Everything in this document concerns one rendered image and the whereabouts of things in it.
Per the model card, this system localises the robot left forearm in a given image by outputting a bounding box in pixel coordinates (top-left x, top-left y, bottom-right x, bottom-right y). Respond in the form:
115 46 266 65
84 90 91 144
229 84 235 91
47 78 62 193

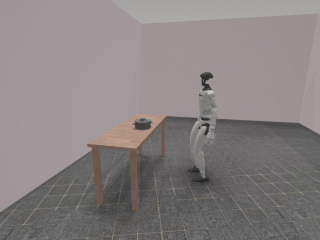
208 109 218 132

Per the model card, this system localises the pot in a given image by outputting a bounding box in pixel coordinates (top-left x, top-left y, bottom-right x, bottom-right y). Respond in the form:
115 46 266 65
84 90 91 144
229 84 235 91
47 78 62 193
133 121 153 130

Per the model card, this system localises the left robot hand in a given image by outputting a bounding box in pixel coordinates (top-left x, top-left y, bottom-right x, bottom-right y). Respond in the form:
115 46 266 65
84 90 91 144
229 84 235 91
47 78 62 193
204 131 215 147

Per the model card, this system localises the robot head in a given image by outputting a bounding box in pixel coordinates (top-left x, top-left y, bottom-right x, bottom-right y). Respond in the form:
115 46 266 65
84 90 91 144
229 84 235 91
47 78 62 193
200 72 213 91

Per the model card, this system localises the lid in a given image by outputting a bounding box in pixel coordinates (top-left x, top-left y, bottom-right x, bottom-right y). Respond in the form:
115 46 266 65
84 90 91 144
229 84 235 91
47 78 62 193
134 119 151 124

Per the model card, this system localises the left robot upper arm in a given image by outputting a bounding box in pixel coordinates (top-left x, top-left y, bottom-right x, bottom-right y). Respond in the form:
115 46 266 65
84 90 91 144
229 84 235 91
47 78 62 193
206 90 218 114

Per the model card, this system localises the table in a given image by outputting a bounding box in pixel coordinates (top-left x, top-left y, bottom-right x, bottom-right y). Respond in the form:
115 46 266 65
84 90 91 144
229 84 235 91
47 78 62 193
87 113 167 211

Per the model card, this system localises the robot torso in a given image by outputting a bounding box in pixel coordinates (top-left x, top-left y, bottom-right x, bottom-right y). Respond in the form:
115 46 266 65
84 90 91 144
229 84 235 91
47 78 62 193
198 89 213 128

